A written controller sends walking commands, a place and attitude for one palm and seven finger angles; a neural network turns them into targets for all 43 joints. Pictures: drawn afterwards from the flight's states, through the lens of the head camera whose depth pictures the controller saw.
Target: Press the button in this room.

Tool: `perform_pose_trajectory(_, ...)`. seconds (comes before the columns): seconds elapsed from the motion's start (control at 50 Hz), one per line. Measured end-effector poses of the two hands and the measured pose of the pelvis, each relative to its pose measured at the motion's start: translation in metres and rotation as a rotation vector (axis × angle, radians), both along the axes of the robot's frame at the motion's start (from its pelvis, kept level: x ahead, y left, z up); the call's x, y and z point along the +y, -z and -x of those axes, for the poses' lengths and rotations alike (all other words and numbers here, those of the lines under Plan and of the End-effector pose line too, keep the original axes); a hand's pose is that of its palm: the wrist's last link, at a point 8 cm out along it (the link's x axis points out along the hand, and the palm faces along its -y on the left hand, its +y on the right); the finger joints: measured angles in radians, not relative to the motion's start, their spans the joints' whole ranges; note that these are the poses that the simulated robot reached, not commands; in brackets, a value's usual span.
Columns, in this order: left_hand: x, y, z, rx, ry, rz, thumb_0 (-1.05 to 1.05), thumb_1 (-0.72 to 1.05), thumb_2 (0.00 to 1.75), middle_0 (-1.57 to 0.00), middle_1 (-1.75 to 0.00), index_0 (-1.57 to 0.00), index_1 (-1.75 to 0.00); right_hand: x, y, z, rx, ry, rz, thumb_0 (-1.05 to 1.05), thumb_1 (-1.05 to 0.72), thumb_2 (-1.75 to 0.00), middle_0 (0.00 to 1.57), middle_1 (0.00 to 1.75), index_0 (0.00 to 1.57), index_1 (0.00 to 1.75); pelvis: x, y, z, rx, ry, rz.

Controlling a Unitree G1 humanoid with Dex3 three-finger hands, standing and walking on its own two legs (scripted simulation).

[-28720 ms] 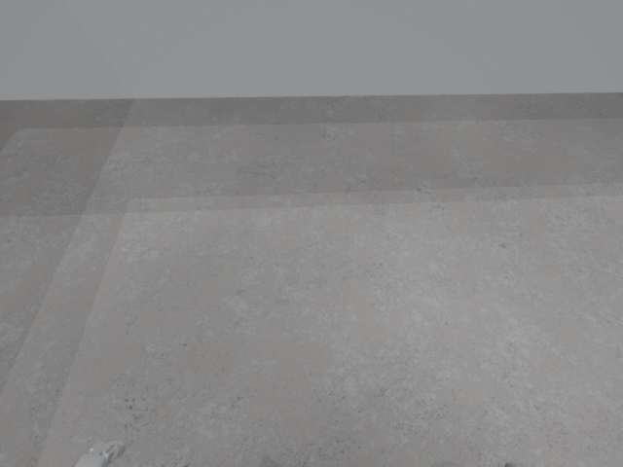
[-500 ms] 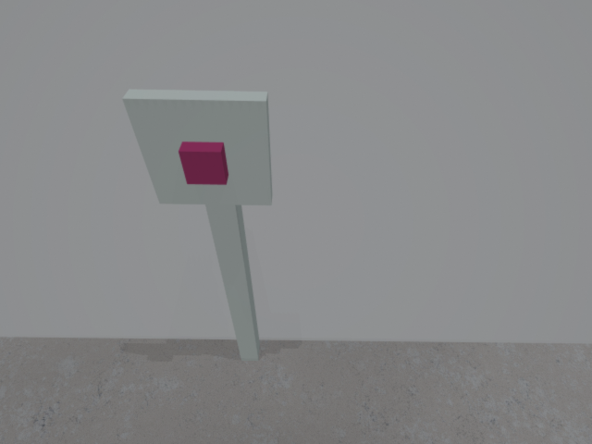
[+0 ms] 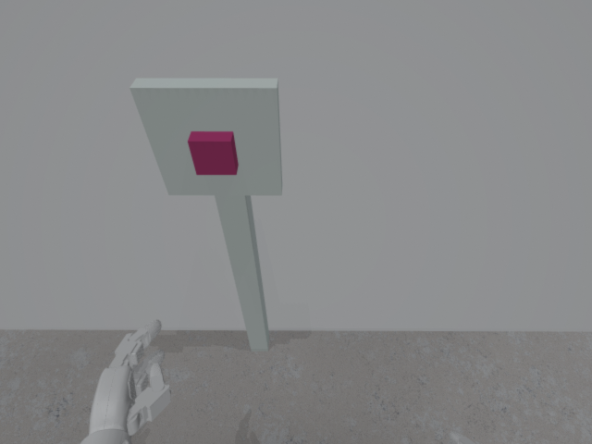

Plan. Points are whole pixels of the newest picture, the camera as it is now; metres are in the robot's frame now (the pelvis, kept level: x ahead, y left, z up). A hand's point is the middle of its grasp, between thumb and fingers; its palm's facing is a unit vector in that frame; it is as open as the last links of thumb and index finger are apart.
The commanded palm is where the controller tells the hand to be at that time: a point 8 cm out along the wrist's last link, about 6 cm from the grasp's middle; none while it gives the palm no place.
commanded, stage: raise the hand and make a fist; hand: left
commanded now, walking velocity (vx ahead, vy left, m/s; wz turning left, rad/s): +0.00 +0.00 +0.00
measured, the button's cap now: (214, 152) +0.52 +0.15 +0.13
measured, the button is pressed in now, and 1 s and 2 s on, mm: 0 0 0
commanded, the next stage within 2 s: aim a knuckle at the button in 1.82 s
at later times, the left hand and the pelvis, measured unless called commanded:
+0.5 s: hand (182, 390) +0.19 +0.15 +0.03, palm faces -0.03 -0.99 -0.10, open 3.7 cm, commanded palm +0.15 +0.22 +0.02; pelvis -0.02 -0.04 -0.06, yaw +1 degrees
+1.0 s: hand (137, 355) +0.21 +0.20 +0.07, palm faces +0.03 -1.00 -0.05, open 3.1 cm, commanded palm +0.18 +0.25 +0.08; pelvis +0.00 +0.00 -0.02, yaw +0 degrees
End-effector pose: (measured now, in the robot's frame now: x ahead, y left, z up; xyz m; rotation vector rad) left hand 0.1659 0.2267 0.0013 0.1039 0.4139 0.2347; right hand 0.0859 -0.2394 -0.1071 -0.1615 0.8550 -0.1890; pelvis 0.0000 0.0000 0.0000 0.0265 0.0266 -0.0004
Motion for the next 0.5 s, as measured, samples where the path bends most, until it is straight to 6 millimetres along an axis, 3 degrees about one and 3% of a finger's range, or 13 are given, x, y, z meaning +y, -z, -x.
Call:
perform_pose_trajectory(0.06,-0.009,-0.032,-0.033,-0.276,0.089,0.019,0.01,0.91,0.9,-0.32,-0.43,-0.32,-0.44,-0.008,-0.005,-0.033,-0.133,-0.029,0.01,0.01,-0.91,-0.9,0.2,0.3,0.21,0.3,-0.004,0.011,0.007,0.055,0.004,0.013)
perform_pose_trajectory(0.12,-0.021,-0.028,-0.034,-0.443,0.199,0.076,0.01,0.91,0.9,-0.39,-0.51,-0.38,-0.51,-0.019,-0.013,-0.06,-0.229,-0.059,0.029,0.01,-0.91,-0.9,0.2,0.3,0.21,0.3,-0.013,0.028,0.013,0.109,0.02,0.012)
perform_pose_trajectory(0.16,-0.026,-0.007,-0.021,-0.434,0.245,0.113,0.0,0.91,0.9,-0.44,-0.56,-0.44,-0.57,-0.026,-0.019,-0.076,-0.276,-0.087,0.05,0.01,-0.9,-0.9,0.2,0.3,0.21,0.3,-0.02,0.038,0.015,0.126,0.02,0.013)
perform_pose_trajectory(0.22,-0.026,0.03,0.012,-0.284,0.23,0.155,0.0,0.91,0.9,-0.52,-0.65,-0.52,-0.65,-0.034,-0.026,-0.096,-0.321,-0.126,0.086,0.01,-0.9,-0.9,0.2,0.3,0.21,0.3,-0.027,0.049,0.017,0.143,0.01,0.02)
perform_pose_trajectory(0.28,-0.017,0.043,0.045,-0.186,0.138,0.127,0.01,0.9,0.9,-0.6,-0.73,-0.6,-0.74,-0.037,-0.028,-0.11,-0.341,-0.151,0.109,0.01,-0.9,-0.9,0.2,0.3,0.2,0.3,-0.033,0.054,0.015,0.151,-0.004,0.035)
perform_pose_trajectory(0.32,-0.009,0.03,0.056,-0.23,0.079,0.069,0.02,0.9,0.9,-0.66,-0.79,-0.65,-0.8,-0.035,-0.025,-0.115,-0.342,-0.168,0.113,0.01,-0.9,-0.9,0.2,0.3,0.2,0.3,-0.036,0.057,0.014,0.156,-0.015,0.046)
perform_pose_trajectory(0.38,-0.003,-0.003,0.052,-0.41,0.062,-0.016,0.02,0.9,0.9,-0.74,-0.88,-0.73,-0.89,-0.028,-0.012,-0.117,-0.326,-0.196,0.093,0.01,-0.9,-0.9,0.2,0.3,0.2,0.3,-0.039,0.06,0.014,0.162,-0.032,0.063)
perform_pose_trajectory(0.44,-0.012,-0.028,0.028,-0.555,0.159,-0.039,0.02,0.9,0.9,-0.82,-0.97,-0.81,-0.98,-0.019,0.006,-0.109,-0.294,-0.206,0.051,0.01,-0.9,-0.9,0.2,0.3,0.2,0.3,-0.041,0.064,0.017,0.165,-0.041,0.074)
perform_pose_trajectory(0.5,-0.024,-0.027,-0.001,-0.497,0.298,0.007,0.02,0.9,0.9,-0.9,-1.06,-0.9,-1.07,-0.013,0.019,-0.093,-0.237,-0.162,-0.003,0.01,-0.9,-0.9,0.2,0.3,0.21,0.3,-0.041,0.06,0.018,0.167,-0.03,0.065)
